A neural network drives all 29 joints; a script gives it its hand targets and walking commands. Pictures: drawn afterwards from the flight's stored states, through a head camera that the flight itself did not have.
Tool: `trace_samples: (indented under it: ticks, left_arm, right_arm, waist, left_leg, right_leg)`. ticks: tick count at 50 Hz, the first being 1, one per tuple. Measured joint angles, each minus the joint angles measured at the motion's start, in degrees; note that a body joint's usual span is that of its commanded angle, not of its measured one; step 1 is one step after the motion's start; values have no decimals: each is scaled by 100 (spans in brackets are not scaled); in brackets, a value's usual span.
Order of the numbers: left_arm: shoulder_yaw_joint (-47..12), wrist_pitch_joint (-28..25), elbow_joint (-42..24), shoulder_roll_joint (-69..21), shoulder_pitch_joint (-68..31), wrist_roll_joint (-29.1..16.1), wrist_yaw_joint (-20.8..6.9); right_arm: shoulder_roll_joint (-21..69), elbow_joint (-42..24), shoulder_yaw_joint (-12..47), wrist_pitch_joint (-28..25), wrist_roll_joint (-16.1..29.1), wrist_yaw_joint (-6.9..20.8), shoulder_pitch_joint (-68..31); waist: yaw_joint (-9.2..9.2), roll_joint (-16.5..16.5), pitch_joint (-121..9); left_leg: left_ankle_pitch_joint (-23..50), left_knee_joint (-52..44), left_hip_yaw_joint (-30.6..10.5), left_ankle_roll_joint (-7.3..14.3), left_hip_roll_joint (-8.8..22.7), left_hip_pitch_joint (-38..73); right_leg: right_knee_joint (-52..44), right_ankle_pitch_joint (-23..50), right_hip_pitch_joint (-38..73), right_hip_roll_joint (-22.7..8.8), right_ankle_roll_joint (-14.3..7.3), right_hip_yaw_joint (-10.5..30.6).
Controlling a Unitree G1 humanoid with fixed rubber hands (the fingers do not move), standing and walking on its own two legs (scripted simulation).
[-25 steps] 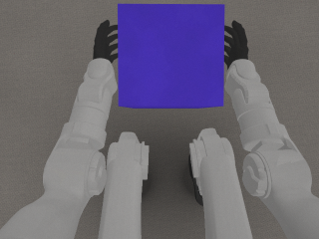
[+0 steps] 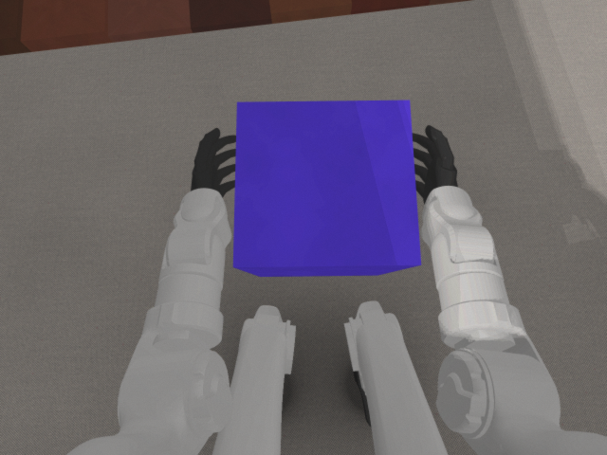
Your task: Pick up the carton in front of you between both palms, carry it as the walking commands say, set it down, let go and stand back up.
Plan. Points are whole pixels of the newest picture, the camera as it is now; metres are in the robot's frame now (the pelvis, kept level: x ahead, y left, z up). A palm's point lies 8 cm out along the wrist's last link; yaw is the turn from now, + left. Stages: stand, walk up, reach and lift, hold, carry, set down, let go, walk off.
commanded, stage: reach and lift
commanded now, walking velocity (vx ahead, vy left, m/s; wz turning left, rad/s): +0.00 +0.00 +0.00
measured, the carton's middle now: (320, 205) +0.44 -0.01 -0.14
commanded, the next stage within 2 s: none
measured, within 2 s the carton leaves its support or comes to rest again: neither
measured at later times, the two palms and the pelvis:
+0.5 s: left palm (149, 164) +0.41 +0.14 +0.11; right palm (508, 157) +0.40 -0.15 +0.11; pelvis +0.05 +0.00 +0.15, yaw +0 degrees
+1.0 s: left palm out of the picture +0.38 +0.15 +0.26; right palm out of the picture +0.38 -0.15 +0.26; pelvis +0.09 +0.00 +0.24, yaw +0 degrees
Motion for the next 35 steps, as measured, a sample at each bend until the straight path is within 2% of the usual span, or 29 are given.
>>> trace_samples:
  ticks: [15, 27, 35]
  left_arm:
    - [-182, -68, -42, -244, 1213, -22, -6]
    - [-255, -165, -134, -456, 2106, 180, -83]
    - [-385, 2, -434, -570, 2724, 248, -116]
  right_arm:
    - [238, -5, 245, -68, -17, -5, 1182]
    - [433, -87, 337, -159, -223, 81, 2062]
    - [539, -347, 485, 2, -295, 121, 2648]
  waist:
    - [20, 22, -210]
    - [25, 3, -110]
    - [25, -8, 52]
  left_leg:
    - [71, -1631, -114, 99, 53, 2353]
    - [447, -3333, -201, 181, 133, 4496]
    - [802, -4579, -260, 226, 206, 6039]
  right_leg:
    - [-1628, 66, 2354, -58, -104, 88]
    - [-3319, 435, 4493, -146, -182, 179]
    - [-4561, 785, 6035, -220, -230, 229]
